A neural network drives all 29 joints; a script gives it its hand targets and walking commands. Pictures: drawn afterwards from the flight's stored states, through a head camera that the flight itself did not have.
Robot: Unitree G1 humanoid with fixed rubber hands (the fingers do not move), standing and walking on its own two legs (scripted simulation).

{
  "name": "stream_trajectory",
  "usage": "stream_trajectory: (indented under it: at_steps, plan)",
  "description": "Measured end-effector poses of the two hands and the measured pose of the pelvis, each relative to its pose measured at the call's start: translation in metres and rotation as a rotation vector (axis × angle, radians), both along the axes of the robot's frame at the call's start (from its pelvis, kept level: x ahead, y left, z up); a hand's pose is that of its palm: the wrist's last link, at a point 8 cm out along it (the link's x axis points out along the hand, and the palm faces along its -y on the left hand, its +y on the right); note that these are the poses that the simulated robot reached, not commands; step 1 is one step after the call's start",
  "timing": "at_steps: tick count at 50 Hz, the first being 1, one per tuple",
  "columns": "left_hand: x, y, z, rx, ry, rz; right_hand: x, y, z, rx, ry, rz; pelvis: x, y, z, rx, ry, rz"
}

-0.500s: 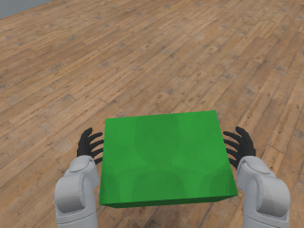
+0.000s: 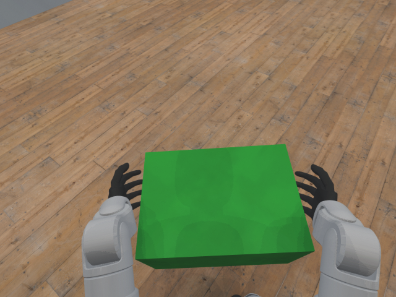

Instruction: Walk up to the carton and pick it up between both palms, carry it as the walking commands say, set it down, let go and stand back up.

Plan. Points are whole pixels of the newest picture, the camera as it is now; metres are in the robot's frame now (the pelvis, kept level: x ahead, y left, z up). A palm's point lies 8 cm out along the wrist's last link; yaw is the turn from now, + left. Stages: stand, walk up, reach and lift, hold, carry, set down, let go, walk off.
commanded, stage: carry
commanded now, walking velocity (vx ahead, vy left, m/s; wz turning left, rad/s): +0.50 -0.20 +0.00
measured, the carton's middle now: (218, 209) +0.30 -0.01 -0.01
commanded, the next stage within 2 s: none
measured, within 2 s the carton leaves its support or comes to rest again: neither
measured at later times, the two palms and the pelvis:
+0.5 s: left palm (173, 92) +0.56 +0.10 +0.09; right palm (328, 91) +0.54 -0.26 +0.11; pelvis +0.28 -0.08 +0.03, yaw -1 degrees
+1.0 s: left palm (215, 41) +0.83 -0.01 +0.08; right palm (330, 30) +0.85 -0.38 +0.09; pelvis +0.57 -0.22 +0.02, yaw +2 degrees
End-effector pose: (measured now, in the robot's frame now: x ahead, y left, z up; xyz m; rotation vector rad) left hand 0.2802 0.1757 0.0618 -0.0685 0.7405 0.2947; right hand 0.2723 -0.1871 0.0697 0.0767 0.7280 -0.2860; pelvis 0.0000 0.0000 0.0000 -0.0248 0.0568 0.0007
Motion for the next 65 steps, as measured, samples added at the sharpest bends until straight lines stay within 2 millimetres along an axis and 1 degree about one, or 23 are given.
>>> stream_trajectory:
  at_steps: [2, 4, 7, 10, 15, 18, 21, 24, 28, 31, 34, 35, 37, 39, 42, 45, 48, 51, 54, 57, 60, 63, 65]
  plan:
    - [0.011, -0.005, -0.003, 0.01, 0.048, 0.019, 0.017, -0.006, -0.008, 0.024, 0.049, 0.005, 0.017, -0.01, 0.007, 0.005, 0.006, 0.01]
    - [0.025, -0.008, -0.002, 0.006, 0.062, 0.043, 0.036, -0.008, -0.009, 0.045, 0.063, 0.006, 0.036, -0.018, 0.013, 0.006, 0.014, 0.014]
    - [0.051, -0.011, 0.005, -0.006, 0.036, 0.07, 0.07, -0.011, 0.0, 0.025, 0.036, 0.041, 0.066, -0.029, 0.018, 0.006, 0.02, 0.018]
    - [0.083, -0.016, 0.013, -0.024, -0.014, 0.085, 0.108, -0.015, 0.015, 0.0, -0.014, 0.063, 0.1, -0.038, 0.019, 0.005, 0.017, 0.018]
    - [0.148, -0.026, 0.018, -0.06, -0.085, 0.075, 0.17, -0.025, 0.036, -0.056, -0.085, 0.072, 0.168, -0.049, 0.01, 0.022, 0.001, 0.002]
    - [0.189, -0.038, 0.022, -0.038, -0.054, 0.028, 0.2, -0.037, 0.038, -0.061, -0.054, 0.046, 0.203, -0.054, 0.014, 0.02, 0.006, -0.019]
    - [0.229, -0.053, 0.026, -0.035, -0.013, -0.006, 0.225, -0.052, 0.037, -0.055, -0.013, 0.009, 0.237, -0.061, 0.022, 0.009, 0.018, -0.018]
    - [0.268, -0.071, 0.028, -0.044, 0.001, -0.028, 0.253, -0.07, 0.038, -0.048, 0.002, -0.027, 0.271, -0.073, 0.026, -0.005, 0.024, -0.021]
    - [0.321, -0.099, 0.025, -0.052, -0.017, -0.044, 0.302, -0.097, 0.041, -0.055, -0.016, -0.043, 0.317, -0.099, 0.025, -0.015, 0.022, -0.029]
    - [0.361, -0.121, 0.02, -0.043, -0.038, -0.04, 0.347, -0.12, 0.036, -0.056, -0.036, -0.031, 0.356, -0.125, 0.016, -0.013, 0.017, -0.029]
    - [0.402, -0.147, 0.01, -0.029, -0.066, -0.016, 0.397, -0.146, 0.021, -0.046, -0.066, -0.004, 0.4, -0.155, -0.003, -0.002, 0.003, -0.007]
    - [0.414, -0.154, 0.007, -0.022, -0.06, -0.004, 0.412, -0.154, 0.015, -0.034, -0.059, 0.005, 0.411, -0.162, -0.006, -0.017, -0.003, -0.004]
    - [0.43, -0.167, -0.002, -0.014, -0.015, 0.021, 0.436, -0.167, 0.002, -0.015, -0.015, 0.021, 0.429, -0.175, -0.004, -0.011, -0.001, 0.01]
    - [0.442, -0.175, -0.008, -0.009, 0.04, 0.044, 0.455, -0.175, -0.008, 0.004, 0.04, 0.031, 0.447, -0.184, 0.003, -0.001, 0.007, 0.024]
    - [0.462, -0.18, -0.008, -0.006, 0.073, 0.07, 0.482, -0.18, -0.012, 0.037, 0.075, 0.028, 0.476, -0.197, 0.012, -0.001, 0.022, 0.033]
    - [0.49, -0.182, 0.0, -0.017, 0.045, 0.096, 0.516, -0.182, -0.003, 0.02, 0.047, 0.06, 0.507, -0.207, 0.017, 0.0, 0.029, 0.036]
    - [0.523, -0.186, 0.009, -0.032, -0.01, 0.107, 0.554, -0.186, 0.013, -0.003, -0.009, 0.08, 0.543, -0.214, 0.018, 0.0, 0.026, 0.036]
    - [0.561, -0.191, 0.015, -0.056, -0.065, 0.107, 0.593, -0.189, 0.028, -0.034, -0.064, 0.087, 0.584, -0.219, 0.013, -0.002, 0.016, 0.036]
    - [0.603, -0.198, 0.019, -0.051, -0.074, 0.073, 0.628, -0.197, 0.038, -0.063, -0.074, 0.081, 0.625, -0.224, 0.012, 0.025, 0.012, 0.006]
    - [0.645, -0.21, 0.026, -0.029, -0.036, 0.029, 0.656, -0.209, 0.038, -0.058, -0.036, 0.05, 0.66, -0.228, 0.019, 0.01, 0.021, 0.001]
    - [0.686, -0.225, 0.029, -0.038, -0.007, 0.004, 0.683, -0.225, 0.039, -0.053, -0.007, 0.012, 0.695, -0.237, 0.026, -0.005, 0.031, 0.001]
    - [0.726, -0.244, 0.028, -0.046, -0.005, -0.017, 0.716, -0.242, 0.042, -0.055, -0.004, -0.014, 0.729, -0.251, 0.028, -0.018, 0.03, -0.004]
    - [0.753, -0.257, 0.025, -0.05, -0.013, -0.024, 0.743, -0.256, 0.042, -0.06, -0.012, -0.019, 0.753, -0.265, 0.026, -0.022, 0.027, -0.008]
